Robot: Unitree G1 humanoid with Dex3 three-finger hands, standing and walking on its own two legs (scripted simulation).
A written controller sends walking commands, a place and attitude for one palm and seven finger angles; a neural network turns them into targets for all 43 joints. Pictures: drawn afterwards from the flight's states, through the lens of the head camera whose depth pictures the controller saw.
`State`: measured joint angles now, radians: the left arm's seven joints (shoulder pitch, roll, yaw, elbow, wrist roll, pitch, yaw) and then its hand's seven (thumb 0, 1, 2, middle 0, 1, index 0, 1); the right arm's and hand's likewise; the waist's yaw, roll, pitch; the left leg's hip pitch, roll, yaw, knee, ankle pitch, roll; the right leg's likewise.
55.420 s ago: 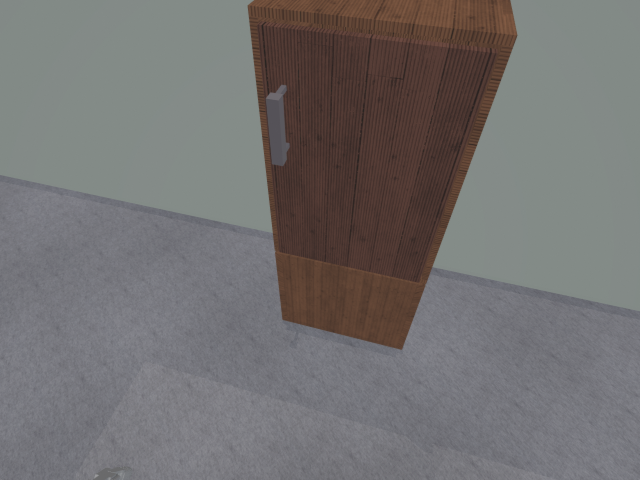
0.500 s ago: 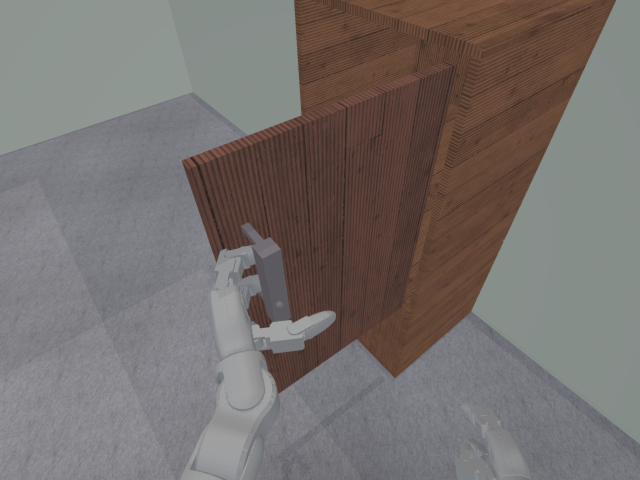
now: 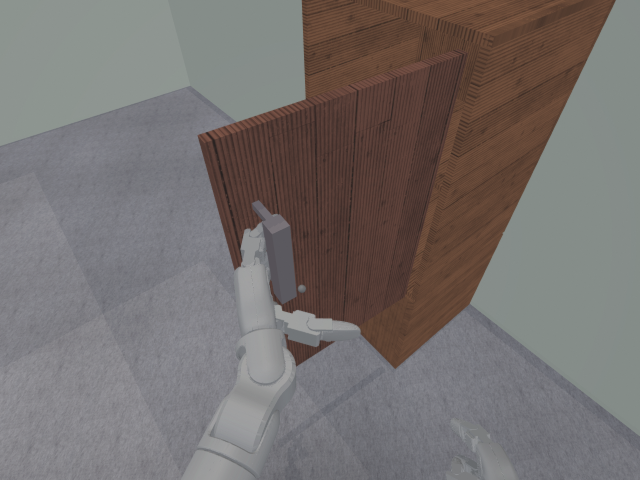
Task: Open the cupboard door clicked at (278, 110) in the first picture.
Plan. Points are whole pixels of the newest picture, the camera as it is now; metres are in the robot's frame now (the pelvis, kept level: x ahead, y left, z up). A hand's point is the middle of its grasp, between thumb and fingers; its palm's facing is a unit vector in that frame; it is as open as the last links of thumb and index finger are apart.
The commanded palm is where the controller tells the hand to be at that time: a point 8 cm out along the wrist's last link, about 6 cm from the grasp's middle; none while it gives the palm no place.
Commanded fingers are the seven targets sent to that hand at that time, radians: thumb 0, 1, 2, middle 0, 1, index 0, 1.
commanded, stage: slide the hand sideways off the handle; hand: left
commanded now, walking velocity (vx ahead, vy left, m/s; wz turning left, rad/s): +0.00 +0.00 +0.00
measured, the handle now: (272, 252) +0.38 +0.10 +0.09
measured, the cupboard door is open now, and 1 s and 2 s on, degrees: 86 89 89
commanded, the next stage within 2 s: draw the hand back to the body in 1.14 s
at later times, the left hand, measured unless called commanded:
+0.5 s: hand (287, 320) +0.28 +0.06 +0.09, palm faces -0.06 -1.00 -0.01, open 16.3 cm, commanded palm +0.25 +0.12 +0.09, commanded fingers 0.00 -0.50 0.30 -0.15 -0.30 -0.15 -0.30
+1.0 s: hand (233, 357) +0.23 +0.12 +0.09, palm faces -0.01 -1.00 -0.03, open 16.3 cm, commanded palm +0.20 +0.17 +0.09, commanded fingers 0.00 -0.50 0.30 -0.15 -0.30 -0.15 -0.30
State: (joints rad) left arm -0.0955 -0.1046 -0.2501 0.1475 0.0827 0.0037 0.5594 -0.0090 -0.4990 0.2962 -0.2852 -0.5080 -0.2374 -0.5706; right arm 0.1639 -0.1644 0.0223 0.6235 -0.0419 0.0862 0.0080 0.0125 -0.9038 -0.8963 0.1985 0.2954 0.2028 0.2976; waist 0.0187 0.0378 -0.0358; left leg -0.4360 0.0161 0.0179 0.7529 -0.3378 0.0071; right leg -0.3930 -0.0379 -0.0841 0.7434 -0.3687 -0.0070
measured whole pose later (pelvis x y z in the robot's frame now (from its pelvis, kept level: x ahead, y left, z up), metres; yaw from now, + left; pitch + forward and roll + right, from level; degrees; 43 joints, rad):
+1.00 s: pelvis +0.03 -0.02 +0.00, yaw +0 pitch +4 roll +0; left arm 0.50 0.15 -0.02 -0.29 -0.17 -0.19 -0.12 -0.01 -0.50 0.30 -0.15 -0.30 -0.16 -0.30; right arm 0.24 -0.22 0.03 0.50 0.01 -0.12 -0.04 0.01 -0.90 -0.90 0.20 0.30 0.20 0.30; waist 0.04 0.05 -0.06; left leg -0.44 0.03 0.01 0.77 -0.40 -0.01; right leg -0.40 -0.02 -0.09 0.77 -0.43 -0.02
